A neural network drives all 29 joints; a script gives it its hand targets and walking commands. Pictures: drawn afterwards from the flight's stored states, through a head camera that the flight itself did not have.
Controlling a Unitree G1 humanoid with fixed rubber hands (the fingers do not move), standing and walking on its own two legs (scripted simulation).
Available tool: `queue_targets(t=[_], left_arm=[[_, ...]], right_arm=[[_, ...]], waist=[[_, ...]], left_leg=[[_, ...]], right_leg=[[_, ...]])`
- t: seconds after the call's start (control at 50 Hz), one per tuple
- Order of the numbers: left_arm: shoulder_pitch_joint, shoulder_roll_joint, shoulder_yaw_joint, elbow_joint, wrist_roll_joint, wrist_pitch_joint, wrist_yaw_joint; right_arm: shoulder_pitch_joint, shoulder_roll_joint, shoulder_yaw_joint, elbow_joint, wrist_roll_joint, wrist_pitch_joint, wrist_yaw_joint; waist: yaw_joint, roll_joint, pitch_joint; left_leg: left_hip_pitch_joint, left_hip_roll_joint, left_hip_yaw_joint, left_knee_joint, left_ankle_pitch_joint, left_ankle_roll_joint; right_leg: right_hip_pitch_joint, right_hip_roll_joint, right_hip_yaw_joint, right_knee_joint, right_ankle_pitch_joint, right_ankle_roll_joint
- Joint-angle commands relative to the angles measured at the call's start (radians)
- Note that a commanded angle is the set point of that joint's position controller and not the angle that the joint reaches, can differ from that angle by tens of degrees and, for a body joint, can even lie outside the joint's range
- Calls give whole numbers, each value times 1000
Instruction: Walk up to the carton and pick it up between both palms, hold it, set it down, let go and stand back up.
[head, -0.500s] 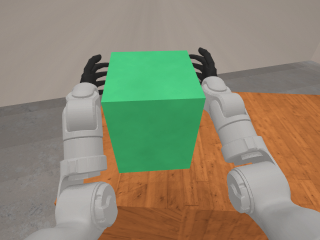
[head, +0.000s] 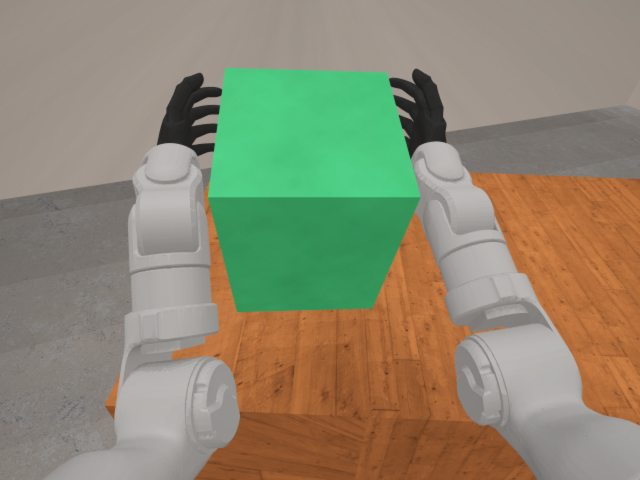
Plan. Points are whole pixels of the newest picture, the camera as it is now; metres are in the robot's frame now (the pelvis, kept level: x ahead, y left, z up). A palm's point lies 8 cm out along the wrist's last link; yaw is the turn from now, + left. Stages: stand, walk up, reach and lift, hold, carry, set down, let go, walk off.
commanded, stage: set down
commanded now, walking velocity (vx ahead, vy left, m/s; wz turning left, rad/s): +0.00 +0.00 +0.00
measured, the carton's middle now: (306, 201) +0.38 +0.00 +0.21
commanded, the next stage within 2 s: none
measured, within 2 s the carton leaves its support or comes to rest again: neither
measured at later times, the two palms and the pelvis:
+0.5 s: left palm (191, 198) +0.36 +0.13 +0.23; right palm (419, 195) +0.38 -0.14 +0.21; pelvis -0.01 +0.00 +0.00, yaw +0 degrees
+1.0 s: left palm (217, 224) +0.38 +0.11 +0.17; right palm (419, 207) +0.41 -0.15 +0.17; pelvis +0.01 -0.01 +0.00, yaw +0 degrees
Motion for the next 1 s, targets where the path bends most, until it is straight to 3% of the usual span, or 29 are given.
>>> queue_targets(t=[0.0,0.06,0.12,0.18,0.22,0.28,0.3,0.32,0.36,0.4,0.42,0.44,0.46,0.48,0.5,0.52,0.56,0.6,0.62,0.68,0.7,0.72,0.76,0.86,0.88,0.96,0.98], left_arm=[[-323,-458,-280,20,-73,-23,-136],[-298,-487,-323,-57,-91,-39,-121],[-287,-533,-411,-171,-131,-66,-89],[-291,-578,-489,-239,-160,-89,-55],[-276,-585,-525,-272,-160,-93,-35],[-266,-571,-552,-247,-146,-86,-21],[-246,-543,-516,-200,-128,-76,-29],[-231,-542,-499,-173,-106,-57,-33],[-220,-503,-448,-111,-78,-36,-46],[-212,-480,-386,-36,-52,-19,-58],[-221,-460,-350,-7,-37,-15,-64],[-253,-482,-369,-50,-50,-16,-64],[-261,-457,-347,-26,-39,-15,-65],[-275,-455,-340,-18,-46,-14,-63],[-279,-452,-304,23,-30,-16,-62],[-296,-455,-322,-15,-39,-24,-61],[-315,-464,-321,-36,-48,-37,-44],[-333,-471,-343,-73,-65,-62,-27],[-317,-474,-333,-89,-55,-63,-18],[-303,-495,-363,-115,-61,-89,9],[-270,-486,-349,-115,-51,-92,13],[-266,-514,-381,-150,-65,-100,18],[-194,-530,-379,-146,-48,-100,29],[-78,-532,-366,-154,-25,-77,27],[-48,-531,-367,-161,-22,-75,24],[-74,-555,-434,-209,-55,-90,33],[-102,-559,-458,-249,-68,-94,43]], right_arm=[[-542,451,273,-84,-40,-140,162],[-549,446,335,-194,-19,-187,161],[-565,456,409,-327,11,-239,156],[-610,478,477,-493,37,-288,148],[-599,490,511,-531,51,-305,144],[-563,480,478,-499,20,-306,141],[-535,471,447,-422,8,-294,142],[-523,455,419,-377,-15,-281,146],[-483,429,361,-272,-48,-260,163],[-476,413,296,-208,-77,-241,179],[-466,411,284,-185,-91,-230,187],[-446,405,271,-140,-100,-225,198],[-459,399,251,-136,-117,-222,203],[-463,382,227,-135,-127,-220,212],[-481,370,198,-103,-146,-216,227],[-473,376,199,-111,-154,-222,231],[-501,376,197,-135,-154,-239,248],[-499,375,204,-139,-164,-256,260],[-487,392,227,-128,-153,-258,263],[-471,381,235,-103,-152,-282,278],[-443,379,249,-94,-144,-282,278],[-447,385,267,-123,-137,-297,276],[-415,378,287,-118,-126,-304,269],[-318,343,288,-67,-120,-297,269],[-306,343,311,-68,-112,-299,267],[-326,361,367,-127,-89,-319,260],[-336,363,372,-129,-82,-315,261]], waist=[[-36,-46,-200],[-42,-56,-270],[-40,-22,-417],[-31,-16,-514],[-19,-16,-530],[-39,-15,-450],[-31,-27,-380],[-46,-35,-337],[-42,-14,-229],[-38,-42,-141],[-21,-55,-103],[-42,-42,-98],[-17,-49,-101],[-28,-59,-89],[-10,-50,-66],[-19,-46,-90],[16,-44,-139],[15,-41,-202],[43,-48,-210],[38,-13,-299],[49,-24,-302],[39,-24,-338],[53,-4,-350],[37,14,-277],[52,1,-277],[41,8,-325],[31,38,-332]], left_leg=[[18,-85,129,-48,338,-16],[68,-85,128,-16,445,-21],[156,-79,118,43,647,-43],[155,-84,111,77,697,-48],[154,-84,108,83,709,-51],[158,-78,97,76,623,-42],[141,-79,106,57,540,-30],[129,-76,109,34,465,-25],[77,-73,126,-10,336,-20],[30,-69,136,-48,213,-1],[-9,-74,141,-65,147,10],[-12,-64,136,-83,123,10],[-32,-65,147,-97,89,17],[-41,-65,150,-108,51,20],[-84,-63,146,-124,-12,29],[-85,-62,147,-127,-8,27],[-85,-57,151,-125,21,30],[-41,-58,151,-109,72,27],[-17,-60,155,-99,117,26],[69,-55,148,-61,233,4],[80,-57,148,-54,273,9],[117,-49,141,-31,339,1],[140,-51,136,-12,444,-10],[175,-43,145,2,560,-25],[169,-38,152,10,604,-28],[156,-39,148,30,681,-43],[185,-41,140,34,678,-48]], right_leg=[[242,100,-154,1,139,18],[269,106,-160,11,234,24],[281,114,-166,38,410,16],[315,113,-162,70,538,11],[318,114,-158,75,583,6],[259,116,-166,50,471,5],[243,106,-152,36,406,0],[219,104,-156,25,330,2],[186,98,-161,3,181,6],[155,93,-158,-15,45,6],[145,86,-161,-17,-7,11],[144,88,-168,-13,-33,7],[131,84,-163,-16,-56,12],[121,86,-165,-15,-87,15],[108,84,-168,-16,-143,14],[121,86,-170,-7,-122,15],[108,89,-172,4,-109,17],[94,92,-178,12,-60,8],[88,93,-173,11,-41,9],[61,98,-183,15,47,0],[72,98,-175,14,81,1],[67,106,-180,19,130,-4],[74,115,-179,23,211,-4],[93,116,-170,18,302,-18],[119,117,-165,16,338,-20],[153,112,-153,23,428,-30],[113,121,-164,40,426,-25]])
